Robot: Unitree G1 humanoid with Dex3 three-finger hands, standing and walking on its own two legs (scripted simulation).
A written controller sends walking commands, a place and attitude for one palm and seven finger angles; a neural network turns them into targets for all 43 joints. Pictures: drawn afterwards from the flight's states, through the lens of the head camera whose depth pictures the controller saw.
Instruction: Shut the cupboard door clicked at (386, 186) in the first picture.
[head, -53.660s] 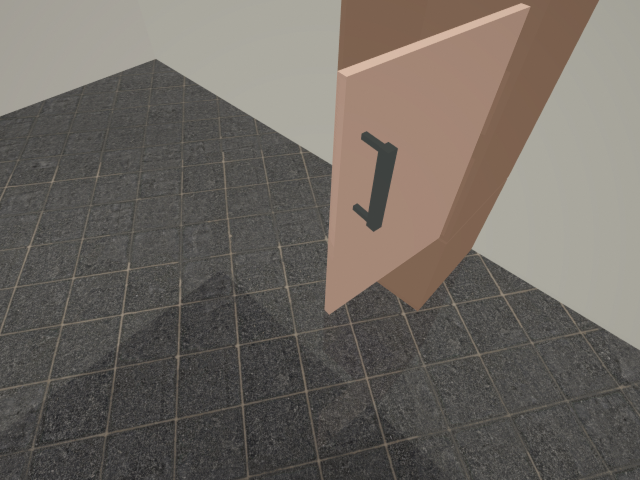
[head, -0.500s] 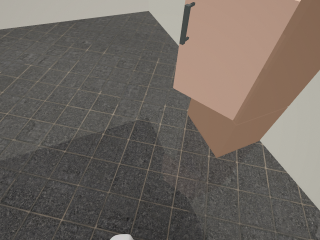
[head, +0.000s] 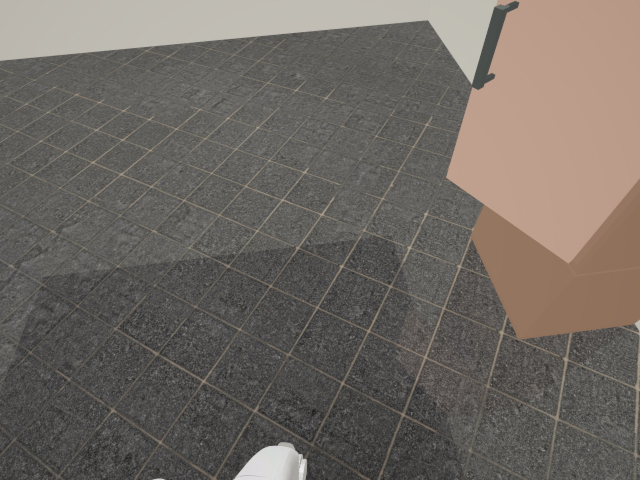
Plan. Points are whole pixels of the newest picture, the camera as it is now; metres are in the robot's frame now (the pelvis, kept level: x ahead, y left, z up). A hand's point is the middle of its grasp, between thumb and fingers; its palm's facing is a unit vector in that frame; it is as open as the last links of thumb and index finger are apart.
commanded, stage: walk to a spot facing it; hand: left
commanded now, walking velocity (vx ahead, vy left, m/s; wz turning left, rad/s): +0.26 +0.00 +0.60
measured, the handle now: (494, 47) +0.91 -0.35 +0.07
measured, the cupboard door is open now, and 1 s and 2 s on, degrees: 30 30 30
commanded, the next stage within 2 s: turn to face it in 1.02 s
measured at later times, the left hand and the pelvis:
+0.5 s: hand out of the picture +0.05 +0.29 -0.16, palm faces +0.32 -0.92 -0.22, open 7.4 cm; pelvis +0.06 +0.06 +0.01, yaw +18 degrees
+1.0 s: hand (162, 417) +0.23 +0.26 -0.15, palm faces +0.52 -0.82 -0.23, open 7.2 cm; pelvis +0.27 +0.07 +0.01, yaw +31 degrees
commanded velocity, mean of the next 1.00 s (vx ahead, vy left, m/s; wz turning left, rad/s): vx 0.27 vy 0.00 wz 0.47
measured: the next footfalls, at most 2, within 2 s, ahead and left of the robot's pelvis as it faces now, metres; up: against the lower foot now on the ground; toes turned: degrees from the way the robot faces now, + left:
left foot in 0.26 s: +0.03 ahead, +0.15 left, +0.00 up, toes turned +19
right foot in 0.74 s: +0.34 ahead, +0.00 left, +0.00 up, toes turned +17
